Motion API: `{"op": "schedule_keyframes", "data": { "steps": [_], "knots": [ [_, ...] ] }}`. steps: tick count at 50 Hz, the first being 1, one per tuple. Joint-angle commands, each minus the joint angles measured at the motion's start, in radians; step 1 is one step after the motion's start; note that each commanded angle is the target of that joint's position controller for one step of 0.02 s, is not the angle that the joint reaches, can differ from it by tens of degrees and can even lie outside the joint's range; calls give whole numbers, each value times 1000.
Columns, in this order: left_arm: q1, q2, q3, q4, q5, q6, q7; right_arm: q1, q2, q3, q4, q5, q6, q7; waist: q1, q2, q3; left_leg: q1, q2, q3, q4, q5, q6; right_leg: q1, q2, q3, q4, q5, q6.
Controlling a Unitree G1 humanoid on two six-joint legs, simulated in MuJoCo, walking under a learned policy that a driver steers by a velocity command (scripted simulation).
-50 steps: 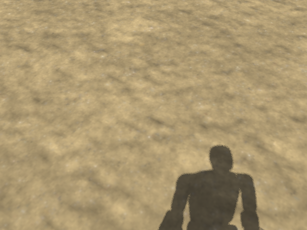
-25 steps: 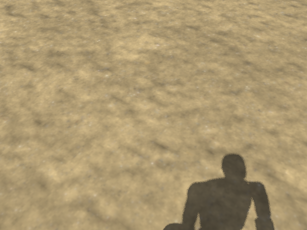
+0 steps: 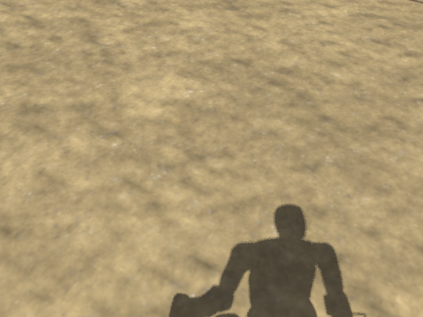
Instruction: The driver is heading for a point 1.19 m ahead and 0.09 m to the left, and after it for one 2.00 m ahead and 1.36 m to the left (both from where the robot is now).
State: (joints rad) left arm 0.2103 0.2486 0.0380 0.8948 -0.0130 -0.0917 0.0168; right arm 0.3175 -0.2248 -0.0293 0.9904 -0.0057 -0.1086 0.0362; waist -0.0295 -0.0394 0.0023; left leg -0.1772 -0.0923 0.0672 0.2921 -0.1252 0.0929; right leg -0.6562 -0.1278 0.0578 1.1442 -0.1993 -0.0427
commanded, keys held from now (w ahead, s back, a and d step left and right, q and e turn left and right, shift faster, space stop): w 0.04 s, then no key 0.96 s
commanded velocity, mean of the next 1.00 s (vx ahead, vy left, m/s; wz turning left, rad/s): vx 0.14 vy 0.00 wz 0.00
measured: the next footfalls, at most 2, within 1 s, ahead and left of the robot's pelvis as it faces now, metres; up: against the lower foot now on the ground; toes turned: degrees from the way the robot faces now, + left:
right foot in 0.26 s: +0.32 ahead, -0.15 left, +0.00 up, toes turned -1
left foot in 0.58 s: +0.25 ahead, +0.08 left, +0.00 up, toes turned +1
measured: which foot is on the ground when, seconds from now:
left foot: down 0.00-0.28, up 0.30-0.56, down 0.58-1.00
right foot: up 0.00-0.24, down 0.26-1.00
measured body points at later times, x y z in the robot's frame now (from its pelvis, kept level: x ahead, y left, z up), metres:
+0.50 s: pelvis +0.19 -0.06 -0.01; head +0.21 -0.08 +0.44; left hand +0.29 +0.18 -0.14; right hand +0.25 -0.32 -0.16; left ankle +0.18 +0.09 -0.71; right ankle +0.28 -0.15 -0.74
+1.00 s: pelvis +0.24 -0.04 -0.01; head +0.25 -0.04 +0.44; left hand +0.29 +0.20 -0.16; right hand +0.25 -0.28 -0.16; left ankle +0.21 +0.08 -0.74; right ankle +0.28 -0.15 -0.74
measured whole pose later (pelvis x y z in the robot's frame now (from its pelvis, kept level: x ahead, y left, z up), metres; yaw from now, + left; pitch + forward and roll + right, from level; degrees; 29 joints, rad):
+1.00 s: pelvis +0.24 -0.04 -0.01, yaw +1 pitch -1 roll +0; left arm 0.20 0.20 0.03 1.04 0.00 -0.01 0.03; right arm 0.27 -0.17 -0.02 1.09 0.00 -0.03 -0.04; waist 0.00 0.00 0.04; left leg -0.20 0.02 0.00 0.53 -0.32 -0.01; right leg -0.29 0.01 -0.03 0.51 -0.21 -0.02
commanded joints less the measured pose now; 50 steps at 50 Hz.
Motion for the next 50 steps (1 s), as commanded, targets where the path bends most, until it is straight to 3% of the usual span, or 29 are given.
{"op": "schedule_keyframes", "data": {
  "steps": [1, 5, 8, 10, 12, 13, 14, 15, 16, 17, 18, 19, 20, 22, 26, 28, 29, 30, 31, 32, 33, 38, 43, 50],
  "knots": [
    [37, 47, 14, -42, 13, 4, 8, -38, -130, -20, -53, 0, -18, -20, 47, 79, 56, -102, 280, -213, -210, 60, 170, -31, -43, 2, -132, 154, 28],
    [-114, 19, 4, -78, 11, -9, -4, 27, -147, -18, -37, 6, 0, -36, -3, 72, 59, -51, 238, -114, -152, 281, 114, 52, 20, -53, -449, 310, 37],
    [-174, 22, 0, -96, 6, -8, -18, 80, -156, -19, -8, 14, 18, -38, -31, 102, 37, 30, 260, -113, -74, 354, 101, 110, 61, -63, -543, 307, 38],
    [-174, 46, 6, -106, 10, -11, -27, 70, -151, -18, -1, 16, 29, -43, -14, 118, 15, 107, 285, -139, 5, 403, 78, 133, 76, -45, -605, 253, 12],
    [-59, 86, 24, -70, 22, -21, -28, 25, -152, -19, -7, 21, 38, -50, 54, 114, -46, 136, 260, -140, 139, 452, 36, 285, 108, -59, -705, 283, -25],
    [39, 142, 43, -37, 30, -27, -23, 45, -137, -13, -11, 11, 37, -50, 78, 67, -115, 103, 192, -108, 285, 412, 1, 446, 77, -43, -725, 543, -51],
    [142, 212, 52, -21, 49, -25, -20, 129, -69, 10, -17, -15, 26, -47, 63, -82, -265, -127, 107, -69, 553, 36, -48, 784, -122, 142, -615, 966, -147],
    [176, 174, 39, -8, 43, -10, -24, 267, 11, 37, 29, -2, 22, -39, 44, -261, -400, -310, 33, -91, 801, -530, -96, 952, -302, 361, -638, 1046, -301],
    [169, 116, 25, -17, 25, 2, -32, 245, -89, 13, 43, 17, 30, -36, 64, -153, -401, -327, 69, -175, 897, -555, -102, 869, -264, 387, -696, 802, -287],
    [75, 106, 20, -34, 14, 7, -32, 144, -122, 0, 16, 29, 43, -40, 51, -84, -276, -383, 104, -154, 917, -501, -108, 741, -226, 321, -743, 606, -245],
    [-12, 91, 11, -50, 17, 9, -30, 73, -115, -4, 3, 25, 60, -51, 34, -17, -193, -377, 140, -141, 885, -434, -118, 607, -187, 266, -790, 471, -214],
    [-77, 74, 4, -59, 24, 10, -27, 42, -103, -9, -3, 15, 78, -62, 9, -8, -136, -326, 169, -143, 816, -383, -126, 473, -155, 210, -834, 382, -192],
    [-112, 79, 5, -56, 35, 13, -26, 52, -77, -6, -2, 10, 92, -70, -18, -44, -109, -242, 176, -129, 730, -338, -130, 369, -115, 154, -866, 325, -172],
    [-112, 75, 6, -42, 50, 18, -21, 73, -42, 0, 15, 6, 104, -82, -26, -82, -102, -144, 150, -91, 593, -315, -136, 295, -68, 81, -886, 304, -173],
    [-97, 84, 7, -22, 27, 31, -6, 43, -49, -3, 24, 2, 119, -89, -15, -78, -116, -46, 139, -73, 370, -161, -122, 286, -64, 94, -908, -19, -168],
    [-92, 72, 3, -8, 14, 43, -1, 26, -53, -6, 29, -10, 122, -84, -23, -68, -65, 19, 124, -53, 247, -76, -95, 225, -30, 87, -915, -250, -115],
    [-64, 56, -3, 8, 14, 45, -1, 24, -61, -6, 27, -22, 123, -82, -20, -51, -35, 30, 147, -77, 200, -57, -76, 205, -11, 87, -916, -329, -73],
    [-53, 56, -2, 15, 15, 48, -1, 23, -81, -7, 21, -24, 121, -83, -8, -23, 7, 7, 188, -117, 145, -93, -50, 198, 15, 72, -883, -342, -39],
    [-12, 56, 6, 18, 13, 54, 4, 3, -143, -24, 36, -6, 117, -83, 43, 103, 50, -112, 176, -116, 137, -245, -28, 254, 85, -3, -862, -274, -14],
    [-21, 64, 7, 27, 19, 57, 11, -12, -106, -20, 38, 0, 107, -79, 29, 127, 65, -202, 168, -124, 89, -324, -31, 343, 102, -30, -805, -199, -1],
    [-16, 60, 9, 30, 17, 59, 14, -24, -79, -14, 43, -4, 97, -79, 39, 148, 59, -228, 171, -128, 62, -331, -45, 391, 104, -38, -776, -141, -5],
    [-2, 37, 9, 63, 21, 64, 14, -23, -63, -15, 57, 4, 68, -78, 35, 98, 19, -162, 159, -113, 93, -171, -71, 438, 103, -49, -731, 13, -21],
    [-1, 34, 10, 86, 15, 67, 10, 4, -60, -12, 72, 5, 71, -78, 24, 60, -8, -110, 148, -97, 128, -57, -69, 461, 100, -52, -704, 128, -19],
    [11, 34, 10, 118, 11, 80, 16, 15, -47, -8, 83, 6, 81, -78, 25, 42, 2, -92, 136, -83, 139, -6, -72, 478, 96, -50, -688, 177, -16]
  ]
}}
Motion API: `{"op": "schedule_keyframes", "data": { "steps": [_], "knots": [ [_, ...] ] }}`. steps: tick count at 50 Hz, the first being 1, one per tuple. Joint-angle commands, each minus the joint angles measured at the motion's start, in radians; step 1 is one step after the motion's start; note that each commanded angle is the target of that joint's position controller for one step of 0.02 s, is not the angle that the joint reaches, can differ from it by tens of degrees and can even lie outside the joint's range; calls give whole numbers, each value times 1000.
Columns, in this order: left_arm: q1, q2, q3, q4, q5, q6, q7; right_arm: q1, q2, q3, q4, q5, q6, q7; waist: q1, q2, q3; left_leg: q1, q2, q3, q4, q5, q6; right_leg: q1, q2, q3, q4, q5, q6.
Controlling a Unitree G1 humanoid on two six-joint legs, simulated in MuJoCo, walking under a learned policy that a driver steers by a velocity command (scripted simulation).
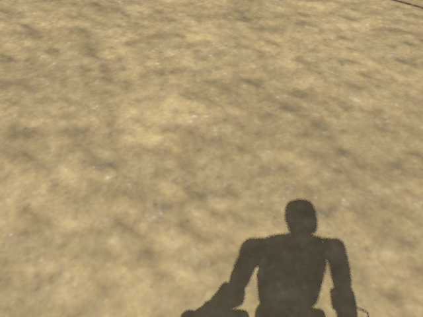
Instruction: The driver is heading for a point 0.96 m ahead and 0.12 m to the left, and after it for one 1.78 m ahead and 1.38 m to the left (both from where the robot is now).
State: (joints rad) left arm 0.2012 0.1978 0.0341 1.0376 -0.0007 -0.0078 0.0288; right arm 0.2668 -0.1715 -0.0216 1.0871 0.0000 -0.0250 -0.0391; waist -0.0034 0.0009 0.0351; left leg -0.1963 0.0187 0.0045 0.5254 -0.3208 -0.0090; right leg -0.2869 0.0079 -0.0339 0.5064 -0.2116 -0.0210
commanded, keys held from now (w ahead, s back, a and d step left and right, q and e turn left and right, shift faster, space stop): no key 0.16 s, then w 0.76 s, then no key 0.08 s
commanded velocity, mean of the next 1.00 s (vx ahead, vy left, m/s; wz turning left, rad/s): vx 0.30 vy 0.00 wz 0.00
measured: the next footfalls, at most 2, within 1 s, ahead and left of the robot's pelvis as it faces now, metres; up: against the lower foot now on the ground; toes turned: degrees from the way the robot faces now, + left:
left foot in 0.92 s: +0.47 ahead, +0.12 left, +0.00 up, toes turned +3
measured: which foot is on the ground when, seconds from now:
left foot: down 0.00-0.46, up 0.48-0.90, down 0.92-1.00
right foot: down 0.00-0.92, up 0.94-1.00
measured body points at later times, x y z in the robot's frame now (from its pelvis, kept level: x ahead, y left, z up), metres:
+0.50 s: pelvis +0.08 -0.02 -0.01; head +0.08 -0.03 +0.44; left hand +0.10 +0.23 -0.15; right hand +0.04 -0.27 -0.16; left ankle -0.02 +0.12 -0.70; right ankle +0.05 -0.11 -0.74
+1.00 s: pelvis +0.32 +0.03 -0.01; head +0.36 +0.04 +0.43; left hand +0.28 +0.29 -0.16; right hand +0.50 -0.21 -0.12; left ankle +0.42 +0.12 -0.74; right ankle +0.13 -0.11 -0.63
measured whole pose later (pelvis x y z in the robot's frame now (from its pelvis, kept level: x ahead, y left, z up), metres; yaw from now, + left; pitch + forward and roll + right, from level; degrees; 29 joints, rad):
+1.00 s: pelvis +0.32 +0.03 -0.01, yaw +0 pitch +1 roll +0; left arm 0.39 0.22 0.03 1.06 -0.02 -0.09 0.00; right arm 0.03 -0.23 -0.06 0.89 0.01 -0.11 0.04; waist 0.03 -0.01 0.06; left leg -0.47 -0.02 0.07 0.57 -0.13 0.07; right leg -0.21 0.00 0.06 1.15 -0.48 -0.02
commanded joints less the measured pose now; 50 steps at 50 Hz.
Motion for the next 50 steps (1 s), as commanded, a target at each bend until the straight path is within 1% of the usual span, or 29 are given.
{"op": "schedule_keyframes", "data": {
  "steps": [1, 8, 9, 10, 12, 15, 17, 18, 19, 21, 22, 23, 24, 25, 26, 28, 30, 32, 35, 38, 41, 43, 44, 45, 46, 47, 48, 49, 50],
  "knots": [
    [21, 85, 14, -21, -2, -3, 5, 66, -98, -16, -13, 0, -1, -3, 0, 2, -28, -72, 24, -19, -95, 192, 30, 110, -40, 42, -49, 190, -37],
    [13, 83, 16, 1, -3, 4, 10, 68, -85, -15, -5, -1, 4, -5, 2, 6, -9, -69, 16, -12, -106, 177, 27, 112, -42, 45, -53, 175, -33],
    [31, 72, 14, 15, -3, 6, 10, 92, -76, -14, 10, 0, 6, -5, 0, 7, -30, -58, 7, -2, -113, 67, 32, 120, -29, 32, -53, 59, -35],
    [37, 83, 20, 22, -10, 8, 11, 100, -87, -20, 14, 7, 8, -7, 2, 15, -10, -79, -4, 2, -109, -98, 50, 99, -9, 17, -39, -142, -43],
    [28, 98, 28, 17, -18, 1, 12, 90, -107, -28, -3, 17, 3, -11, 1, 20, 78, -147, 16, -36, -120, -362, 95, -7, -12, 35, -41, -437, -65],
    [-1, 71, 24, -3, -26, -48, -1, 137, -119, -34, -9, 30, -36, -5, -20, 54, 134, -129, 96, -158, -162, -417, 156, -110, -28, 56, 20, -403, -78],
    [-53, 37, 18, -29, -28, -80, -17, 201, -164, -50, 3, 33, -55, 4, -42, 153, 124, -13, 214, -344, -264, -426, 222, -214, 9, -20, 172, -246, -61],
    [-61, 24, 13, -39, -31, -91, -26, 193, -185, -56, 0, 34, -61, 8, -33, 190, 136, 8, 281, -436, -294, -392, 255, -245, 4, -24, 212, -195, -72],
    [-55, 28, 13, -41, -32, -100, -32, 172, -177, -54, -10, 33, -66, 11, -17, 180, 140, 2, 300, -451, -279, -304, 258, -233, -9, -12, 204, -187, -86],
    [60, 45, 23, -2, -37, -109, -38, 98, -164, -50, -38, 34, -67, 20, 55, 146, 105, -66, 237, -323, -193, -119, 201, -39, 1, -21, 73, -168, -104],
    [188, 74, 38, 43, -36, -108, -36, 21, -163, -49, -70, 34, -67, 23, 116, 98, 73, -181, 163, -213, -82, 32, 151, 159, -7, 24, -7, -123, -118],
    [342, 179, 72, 85, -35, -109, -35, -41, -115, -36, -113, 36, -80, 23, 169, -129, 40, -369, 5, -5, 260, 188, 65, 359, -147, 301, -154, -143, -193],
    [446, 234, 80, 100, -25, -111, -45, -33, -80, -27, -135, 27, -99, 21, 180, -319, -25, -574, -71, 12, 587, -120, 29, 531, -354, 683, -289, -35, -294],
    [374, 145, 47, 82, -6, -118, -46, -44, -115, -38, -140, 36, -109, 29, 123, -177, -2, -668, -20, -86, 749, -179, 57, 514, -388, 688, -272, 31, -283],
    [301, 107, 32, 56, -4, -120, -48, -33, -112, -38, -135, 48, -111, 38, 85, -106, 21, -693, 21, -97, 802, -103, 83, 478, -362, 569, -261, 88, -253],
    [228, 81, 12, 30, -6, -112, -54, -52, -123, -51, -136, 39, -109, 41, 44, -28, 40, -682, 85, -65, 727, 44, 101, 413, -290, 364, -288, 215, -198],
    [250, 57, -1, 35, -1, -95, -47, -58, -106, -57, -141, 33, -93, 48, 31, -64, 36, -613, 103, -29, 639, 102, 87, 357, -233, 244, -316, 289, -163],
    [274, 82, -3, 36, 4, -87, -31, -112, -79, -51, -163, 27, -78, 52, 32, -65, 55, -608, 100, 2, 543, 160, 58, 311, -217, 189, -350, 321, -167],
    [261, 125, 2, 16, 8, -84, -13, -284, -55, -31, -232, 22, -75, 53, 56, -65, 103, -531, 68, 35, 263, 292, 33, 203, -189, 127, -400, 296, -162],
    [306, 152, 14, 25, -5, -88, -8, -374, -78, -27, -267, 30, -73, 65, 71, -88, 119, -450, 39, 51, 115, 362, 40, 207, -211, 108, -435, 253, -165],
    [313, 151, 24, 35, -17, -85, -8, -414, -108, -29, -295, 33, -78, 80, 52, -81, 126, -449, 36, 31, 33, 345, 81, 323, -254, 91, -392, 336, -149],
    [289, 173, 34, 28, -11, -77, -9, -351, -147, -46, -288, 31, -84, 85, 0, -107, 52, -330, -3, 52, 21, 289, 113, 388, -266, 70, -277, 622, -126],
    [276, 182, 38, 23, -6, -69, -10, -258, -180, -63, -265, 31, -83, 82, -53, -126, -19, -200, -38, 75, 32, 257, 133, 396, -254, 53, -155, 799, -113],
    [258, 173, 34, 15, 0, -61, -11, -81, -220, -87, -211, 34, -80, 76, -138, -125, -117, 26, -61, 86, 28, 250, 160, 328, -211, 22, 52, 866, -86],
    [252, 142, 20, -12, 13, -60, -15, 106, -288, -107, -170, 22, -75, 66, -196, -33, -250, 351, 116, -126, 47, 195, 219, 77, -157, -1, 378, 581, -56],
    [399, -26, -23, -12, 0, -81, -29, 169, -350, -112, -148, -3, -75, 72, -97, 265, -435, 646, 385, -664, -116, 50, 399, -269, 59, 49, 766, -241, 9],
    [329, 67, -2, -4, -26, -111, -34, 126, -260, -86, -152, -1, -78, 73, -122, 193, -405, 583, 368, -763, -230, 111, 369, -354, 45, 196, 907, -348, -10],
    [232, 125, 14, -41, -45, -123, -32, 5, -220, -70, -170, 4, -84, 72, -87, 157, -235, 414, 346, -568, -220, 308, 320, -407, -4, 158, 935, -293, -17],
    [184, 139, 17, -51, -37, -123, -20, -98, -181, -55, -195, 3, -89, 75, -44, 38, -170, 237, 313, -402, -220, 518, 291, -346, -64, 130, 890, -207, -14]
  ]
}}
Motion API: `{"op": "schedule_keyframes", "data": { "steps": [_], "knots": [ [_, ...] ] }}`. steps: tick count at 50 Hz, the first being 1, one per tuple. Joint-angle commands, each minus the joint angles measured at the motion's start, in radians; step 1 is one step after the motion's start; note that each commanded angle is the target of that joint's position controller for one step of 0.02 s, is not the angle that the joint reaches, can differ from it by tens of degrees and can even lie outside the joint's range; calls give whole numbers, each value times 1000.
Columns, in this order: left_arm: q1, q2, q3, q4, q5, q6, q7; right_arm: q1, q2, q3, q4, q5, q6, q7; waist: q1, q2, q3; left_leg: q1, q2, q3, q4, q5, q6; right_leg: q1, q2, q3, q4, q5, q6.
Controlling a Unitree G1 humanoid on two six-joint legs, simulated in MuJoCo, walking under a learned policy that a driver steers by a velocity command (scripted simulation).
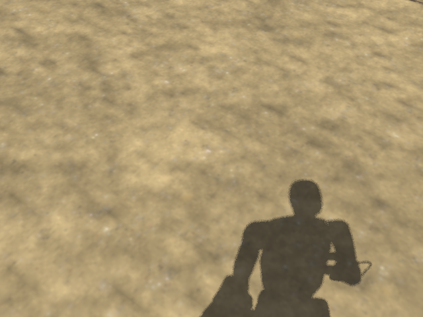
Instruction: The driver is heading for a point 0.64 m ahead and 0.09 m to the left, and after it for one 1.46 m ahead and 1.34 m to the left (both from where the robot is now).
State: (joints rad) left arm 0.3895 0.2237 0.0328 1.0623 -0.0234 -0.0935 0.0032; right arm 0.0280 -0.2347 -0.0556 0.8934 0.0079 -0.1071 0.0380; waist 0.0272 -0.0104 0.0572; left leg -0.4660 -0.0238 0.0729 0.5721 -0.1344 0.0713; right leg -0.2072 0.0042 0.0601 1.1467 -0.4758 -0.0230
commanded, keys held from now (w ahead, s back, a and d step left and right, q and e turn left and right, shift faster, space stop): no key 0.98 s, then w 0.02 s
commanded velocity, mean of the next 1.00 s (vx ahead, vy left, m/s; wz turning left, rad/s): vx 0.08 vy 0.00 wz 0.00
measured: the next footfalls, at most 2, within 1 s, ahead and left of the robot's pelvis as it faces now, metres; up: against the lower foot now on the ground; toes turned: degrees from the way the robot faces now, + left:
right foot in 0.36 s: +0.23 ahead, -0.14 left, +0.00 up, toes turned -1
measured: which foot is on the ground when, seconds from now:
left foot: down 0.00-1.00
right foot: up 0.00-0.34, down 0.36-1.00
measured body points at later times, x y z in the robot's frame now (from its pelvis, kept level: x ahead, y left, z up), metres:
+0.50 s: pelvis +0.14 -0.01 +0.01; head +0.15 -0.02 +0.46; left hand +0.24 +0.24 -0.12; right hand +0.20 -0.26 -0.14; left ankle +0.11 +0.08 -0.72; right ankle +0.19 -0.14 -0.72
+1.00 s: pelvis +0.16 -0.02 +0.01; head +0.17 -0.02 +0.46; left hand +0.23 +0.23 -0.14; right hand +0.17 -0.26 -0.14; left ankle +0.11 +0.08 -0.72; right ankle +0.19 -0.14 -0.72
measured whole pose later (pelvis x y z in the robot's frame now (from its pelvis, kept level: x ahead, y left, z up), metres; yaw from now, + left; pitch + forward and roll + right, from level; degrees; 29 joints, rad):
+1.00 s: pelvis +0.16 -0.02 +0.01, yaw +0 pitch -1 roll +0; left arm 0.12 0.19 0.06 1.09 0.00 0.01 0.04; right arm 0.25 -0.18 -0.02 1.11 0.00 -0.01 -0.04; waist -0.01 0.00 0.04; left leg -0.13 0.00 0.06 0.51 -0.36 0.02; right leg -0.27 0.00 -0.01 0.52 -0.22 0.00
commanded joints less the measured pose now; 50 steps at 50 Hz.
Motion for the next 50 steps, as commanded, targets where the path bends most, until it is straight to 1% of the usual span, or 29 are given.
{"op": "schedule_keyframes", "data": {
  "steps": [1, 2, 3, 4, 5, 7, 9, 10, 12, 14, 15, 16, 17, 18, 19, 20, 21, 22, 23, 24, 26, 28, 30, 37, 49, 50],
  "knots": [
    [-22, 110, 30, -73, 2, -26, 18, 96, -85, -12, -1, -11, -13, 5, -40, 12, -147, 368, 311, -350, -279, 463, 190, -364, -90, 18, 192, 87, -6],
    [5, 94, 34, -72, 9, -9, 23, 88, -66, -5, 12, -21, -17, 9, -6, 36, -141, 284, 277, -273, -300, 513, 173, -288, -117, 21, 142, 104, -10],
    [25, 70, 34, -67, 7, 7, 26, 93, -55, -1, 26, -28, -17, 11, 9, 53, -133, 236, 259, -234, -319, 548, 173, -246, -118, 14, 99, 112, -10],
    [34, 49, 33, -65, 7, 18, 29, 102, -62, 1, 38, -33, -18, 8, 23, 60, -124, 193, 249, -198, -333, 598, 182, -223, -115, 4, 58, 121, -6],
    [24, 44, 34, -72, 12, 27, 32, 108, -78, 1, 48, -37, -18, 1, 33, 65, -117, 168, 243, -171, -342, 636, 190, -218, -113, -1, 10, 145, 2],
    [-33, 49, 36, -98, 22, 39, 37, 105, -99, 2, 57, -42, -12, -18, 42, 69, -118, 158, 230, -126, -346, 664, 191, -227, -120, -4, -139, 217, 22],
    [-102, 46, 31, -115, 27, 46, 37, 106, -112, 2, 60, -36, 1, -34, 25, 77, -131, 162, 204, -85, -341, 621, 165, -190, -117, -18, -302, 310, 31],
    [-139, 46, 29, -122, 25, 50, 35, 122, -124, 0, 66, -33, 7, -40, 10, 81, -136, 171, 202, -82, -342, 580, 156, -175, -108, -26, -359, 345, 34],
    [-191, 62, 31, -130, 20, 61, 33, 155, -137, -1, 82, -29, 20, -45, -14, 80, -134, 195, 209, -100, -346, 449, 152, -154, -95, -29, -441, 374, 39],
    [-230, 77, 35, -136, 20, 68, 33, 169, -130, 1, 94, -24, 31, -47, -25, 83, -113, 212, 220, -130, -337, 317, 150, -143, -87, -27, -510, 350, 36],
    [-239, 81, 37, -137, 23, 68, 33, 169, -124, 3, 97, -19, 36, -48, -23, 82, -104, 219, 222, -143, -320, 260, 145, -128, -81, -31, -554, 335, 29],
    [-230, 80, 38, -130, 28, 65, 32, 159, -115, 6, 98, -9, 41, -50, -7, 73, -100, 217, 208, -144, -288, 193, 127, -85, -72, -42, -633, 364, 18],
    [-215, 90, 41, -120, 38, 63, 33, 182, -95, 12, 107, -1, 44, -51, 0, 51, -98, 213, 175, -143, -249, 126, 92, -27, -72, -40, -721, 436, 4],
    [-191, 126, 49, -113, 44, 60, 36, 222, -73, 19, 114, -10, 42, -51, -12, 7, -115, 191, 133, -129, -199, 52, 49, 52, -124, 13, -737, 607, -13],
    [-200, 179, 57, -116, 37, 64, 41, 310, -66, 17, 128, -24, 37, -49, -80, -83, -136, 122, 57, -87, -155, -76, 13, 139, -182, 59, -695, 731, -51],
    [-213, 143, 51, -96, 27, 69, 38, 346, -30, 23, 137, -21, 43, -55, -100, -166, -150, 132, 28, -47, -172, -138, -13, 106, -186, 76, -703, 587, -92],
    [-244, 91, 44, -97, 18, 71, 30, 286, -50, 23, 130, -21, 54, -61, -75, -135, -112, 186, 29, -36, -180, -130, -28, 21, -147, 65, -723, 459, -75],
    [-265, 74, 39, -101, 23, 70, 27, 248, -76, 16, 126, -16, 66, -65, -62, -91, -88, 187, 32, -38, -174, -122, -29, -6, -117, 37, -725, 437, -51],
    [-269, 82, 40, -99, 30, 66, 25, 236, -81, 14, 127, -13, 74, -69, -55, -67, -82, 189, 37, -43, -169, -98, -24, -5, -99, 17, -709, 468, -36],
    [-261, 92, 43, -91, 29, 61, 24, 240, -81, 14, 130, -15, 80, -70, -54, -56, -90, 197, 43, -46, -164, -66, -23, 6, -91, 8, -697, 506, -34],
    [-245, 91, 44, -73, 23, 55, 26, 240, -79, 14, 135, -14, 81, -69, -49, -44, -110, 220, 54, -53, -152, 1, -23, 32, -86, -1, -671, 589, -39],
    [-241, 87, 43, -61, 21, 56, 27, 237, -78, 14, 141, -11, 81, -68, -44, -28, -124, 237, 58, -53, -135, 57, -26, 49, -84, -5, -653, 644, -46],
    [-242, 87, 43, -53, 20, 59, 27, 238, -73, 13, 149, -9, 84, -68, -42, -14, -126, 247, 60, -52, -126, 79, -30, 54, -81, -9, -644, 658, -50],
    [-254, 78, 43, -30, 19, 77, 30, 252, -61, 16, 176, -10, 97, -72, -40, 12, -92, 247, 65, -54, -127, 60, -36, 46, -66, -23, -643, 605, -46],
    [-262, 66, 40, 2, 21, 97, 36, 277, -44, 23, 205, -13, 91, -76, -31, 11, -33, 213, 71, -61, -178, -45, -39, 52, -50, -33, -681, 484, -24],
    [-245, 55, 37, 15, 21, 99, 36, 303, -39, 23, 219, -12, 92, -77, -33, 18, -50, 221, 67, -60, -196, -158, -32, 57, -33, -51, -676, 373, -24]
  ]
}}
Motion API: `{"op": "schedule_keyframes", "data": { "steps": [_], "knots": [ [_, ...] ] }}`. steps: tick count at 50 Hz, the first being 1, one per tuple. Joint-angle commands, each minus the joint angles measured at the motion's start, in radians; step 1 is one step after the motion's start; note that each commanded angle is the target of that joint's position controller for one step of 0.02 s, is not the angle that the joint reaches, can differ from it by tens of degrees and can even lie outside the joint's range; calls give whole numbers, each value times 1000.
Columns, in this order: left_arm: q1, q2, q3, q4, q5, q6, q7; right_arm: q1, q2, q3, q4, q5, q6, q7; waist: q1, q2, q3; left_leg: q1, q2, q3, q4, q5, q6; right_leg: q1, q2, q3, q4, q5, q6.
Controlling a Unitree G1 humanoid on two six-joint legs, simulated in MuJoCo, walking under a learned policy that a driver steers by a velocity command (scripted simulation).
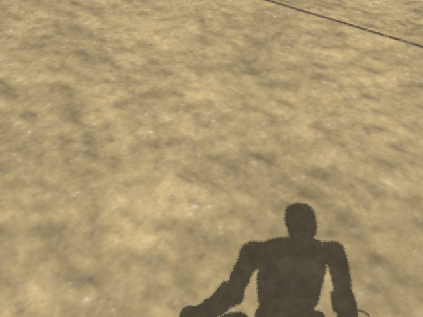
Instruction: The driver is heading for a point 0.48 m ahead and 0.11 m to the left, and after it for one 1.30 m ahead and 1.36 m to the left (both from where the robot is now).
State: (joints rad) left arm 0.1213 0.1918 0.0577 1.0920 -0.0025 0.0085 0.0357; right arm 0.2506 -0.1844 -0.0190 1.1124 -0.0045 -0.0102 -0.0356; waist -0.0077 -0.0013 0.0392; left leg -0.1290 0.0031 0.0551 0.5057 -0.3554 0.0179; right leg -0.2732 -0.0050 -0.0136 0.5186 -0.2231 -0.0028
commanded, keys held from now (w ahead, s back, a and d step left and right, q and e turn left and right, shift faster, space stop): w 0.16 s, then w+q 0.62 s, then q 0.22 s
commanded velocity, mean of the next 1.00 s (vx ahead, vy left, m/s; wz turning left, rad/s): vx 0.35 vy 0.00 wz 0.36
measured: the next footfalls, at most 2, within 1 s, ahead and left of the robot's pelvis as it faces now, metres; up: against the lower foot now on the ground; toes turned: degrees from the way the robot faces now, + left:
left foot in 0.82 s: +0.42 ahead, +0.14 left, +0.00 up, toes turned +22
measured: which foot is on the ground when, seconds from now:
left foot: down 0.00-0.28, up 0.30-0.80, down 0.82-1.00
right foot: down 0.00-0.82, up 0.84-1.00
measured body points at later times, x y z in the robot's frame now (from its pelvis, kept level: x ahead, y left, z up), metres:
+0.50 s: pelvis +0.13 -0.06 +0.01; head +0.13 -0.07 +0.46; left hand +0.08 +0.18 -0.14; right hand +0.25 -0.31 -0.13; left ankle +0.14 +0.11 -0.64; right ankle +0.09 -0.15 -0.73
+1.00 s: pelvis +0.35 +0.05 +0.00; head +0.40 +0.08 +0.45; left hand +0.38 +0.37 -0.11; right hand +0.57 -0.15 -0.12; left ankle +0.38 +0.12 -0.73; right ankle +0.41 -0.12 -0.64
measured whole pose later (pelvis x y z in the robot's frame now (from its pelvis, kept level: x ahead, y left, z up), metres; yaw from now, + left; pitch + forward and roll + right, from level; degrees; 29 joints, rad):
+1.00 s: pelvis +0.35 +0.05 +0.00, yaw +25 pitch +2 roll +0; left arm 0.11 0.29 0.07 0.83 0.00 -0.10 0.04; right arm 0.17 -0.27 -0.09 0.83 0.01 -0.05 0.03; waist -0.02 -0.02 0.08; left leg -0.34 -0.12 0.00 0.44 -0.13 0.12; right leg -0.57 -0.10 0.07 1.23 -0.39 0.04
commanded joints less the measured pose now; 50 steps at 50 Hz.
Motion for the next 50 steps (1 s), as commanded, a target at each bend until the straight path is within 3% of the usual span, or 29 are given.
{"op": "schedule_keyframes", "data": {
  "steps": [1, 2, 4, 6, 7, 9, 11, 13, 14, 15, 16, 17, 18, 19, 21, 24, 28, 34, 37, 39, 40, 41, 42, 43, 44, 45, 46, 47, 50],
  "knots": [
    [26, 91, 15, -10, -5, -2, 3, 91, -109, -22, 4, 8, -3, -4, -1, 32, -9, -132, 47, -62, -151, -99, 44, 92, 8, -10, -14, -60, -44],
    [18, 96, 18, -13, -9, -4, 4, 92, -139, -32, -3, 16, -2, -7, -8, 71, 28, -144, 81, -119, -188, -270, 81, 23, 38, -42, 37, -225, -42],
    [-58, 86, 15, -54, -16, -29, -4, 129, -200, -54, -13, 28, -18, -10, -40, 161, 121, -114, 263, -363, -329, -494, 183, -174, 37, -73, 214, -239, -48],
    [-107, 83, 15, -83, -26, -61, -18, 133, -198, -61, -20, 19, -47, -10, -50, 154, 185, -54, 375, -489, -368, -392, 242, -342, -42, -6, 368, -243, -68],
    [-108, 88, 17, -88, -30, -72, -24, 139, -182, -59, -22, 15, -60, -5, -49, 139, 183, 13, 380, -480, -353, -300, 241, -416, -71, 17, 407, -274, -74],
    [-116, 93, 18, -97, -36, -92, -36, 130, -165, -57, -35, 28, -70, 6, -43, 100, 154, 57, 326, -388, -318, -156, 200, -391, -89, 9, 286, -257, -78],
    [-65, 76, 20, -79, -34, -105, -42, 91, -181, -59, -50, 35, -62, 17, 2, 100, 111, -63, 240, -276, -273, -62, 168, -144, -29, -70, 109, -158, -59],
    [135, 104, 43, -3, -32, -101, -41, 70, -195, -62, -66, 37, -53, 21, 84, 98, 37, -225, 166, -217, -164, 60, 140, 192, 53, -124, 18, 4, -30],
    [262, 144, 61, 23, -30, -99, -33, 31, -181, -57, -82, 38, -59, 20, 149, 56, -13, -310, 121, -169, -7, 174, 100, 345, 0, -42, -16, -11, -48],
    [405, 247, 84, 37, -17, -102, -22, 0, -99, -38, -123, 32, -66, 19, 189, -204, -84, -480, 8, -32, 389, 81, 19, 501, -255, 309, -179, -118, -132],
    [457, 258, 71, 48, 8, -116, -33, 22, -59, -34, -145, 45, -80, 14, 169, -315, -160, -594, -63, -132, 667, -211, 11, 514, -427, 695, -331, -198, -249],
    [342, 185, 42, 22, 7, -128, -34, 20, -107, -50, -143, 67, -86, 16, 108, -173, -70, -659, 8, -217, 794, -161, 41, 423, -435, 639, -331, -306, -237],
    [234, 133, 24, -13, -6, -132, -38, 10, -120, -55, -146, 70, -87, 23, 73, -126, 5, -678, 53, -210, 797, -48, 70, 335, -390, 488, -342, -322, -185],
    [163, 119, 15, -33, -7, -133, -43, 18, -108, -60, -134, 64, -84, 20, 44, -94, 40, -652, 79, -200, 760, 43, 81, 268, -341, 360, -362, -240, -145],
    [151, 82, 1, -33, 6, -132, -43, 30, -108, -74, -127, 55, -68, 23, 19, -104, 55, -577, 113, -178, 676, 142, 85, 206, -265, 148, -369, -13, -88],
    [218, 110, 3, -20, 22, -130, -26, -14, -78, -76, -151, 47, -46, 39, 23, -65, 48, -615, 115, -155, 648, 219, 63, 219, -251, 33, -374, 176, -106],
    [226, 140, 8, -39, 30, -123, -5, -149, -68, -68, -228, 40, -41, 52, 31, -44, 85, -685, 113, -141, 461, 328, 31, 224, -262, -59, -406, 248, -122],
    [312, 166, 22, -48, 6, -107, 5, -340, -49, -45, -331, 34, -42, 94, 72, -33, 122, -659, 91, -7, 226, 350, 64, 336, -288, -199, -368, 395, -116],
    [288, 210, 35, -72, -5, -94, 8, -325, -86, -61, -363, 35, -42, 111, 17, -92, 59, -486, 9, 86, 182, 236, 115, 380, -297, -253, -216, 856, -98],
    [250, 254, 45, -96, -9, -81, 11, -136, -169, -100, -339, 40, -36, 110, -95, -145, -61, -230, -65, 109, 168, 162, 163, 361, -299, -254, 58, 1101, -85],
    [215, 257, 45, -116, -15, -80, 9, 22, -236, -136, -300, 38, -34, 97, -183, -123, -137, 15, -89, 73, 57, 253, 202, 251, -254, -259, 297, 1004, -46],
    [223, 188, 28, -154, 16, -93, 3, 101, -314, -155, -275, 29, -27, 70, -160, 74, -214, 305, 94, -222, 56, 400, 253, -57, -164, -234, 658, 267, 7],
    [316, 83, -6, -212, 2, -132, -12, 40, -390, -154, -325, -4, -39, 71, -35, 237, -401, 542, 373, -856, -93, 490, 489, -371, 61, -38, 1004, -418, 56],
    [177, 179, 16, -239, -32, -165, -21, 73, -309, -130, -323, -10, -44, 74, -104, 78, -420, 500, 351, -793, -165, 604, 437, -421, 13, 125, 1039, -375, 35],
    [126, 176, 17, -264, -49, -168, -18, 9, -258, -117, -327, -3, -56, 74, -72, 62, -282, 366, 313, -601, -146, 701, 388, -459, -28, 110, 979, -291, 16],
    [130, 180, 22, -245, -29, -160, -6, -68, -221, -107, -342, 18, -64, 77, -23, -41, -183, 196, 248, -466, -152, 727, 334, -423, -74, 100, 895, -229, 21],
    [138, 202, 37, -242, -9, -144, 4, -123, -192, -99, -357, 26, -64, 73, 12, -46, -138, 63, 209, -385, -167, 724, 302, -369, -102, 92, 824, -194, 26],
    [154, 213, 45, -246, -5, -124, 6, -141, -182, -92, -367, 16, -62, 70, 39, -35, -126, -36, 187, -345, -185, 743, 291, -299, -115, 95, 791, -178, 28],
    [131, 168, 40, -290, 16, -87, 16, -106, -227, -102, -361, 6, -63, 55, 57, 8, -126, -140, 145, -285, -187, 890, 288, -267, -95, 73, 643, -117, 57]
  ]
}}
Keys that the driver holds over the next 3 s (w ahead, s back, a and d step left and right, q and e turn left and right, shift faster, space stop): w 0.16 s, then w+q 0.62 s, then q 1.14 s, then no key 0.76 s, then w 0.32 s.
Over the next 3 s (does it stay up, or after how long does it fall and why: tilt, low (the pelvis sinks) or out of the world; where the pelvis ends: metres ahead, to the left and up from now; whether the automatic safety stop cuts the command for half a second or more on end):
stays up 0.50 0.16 0.00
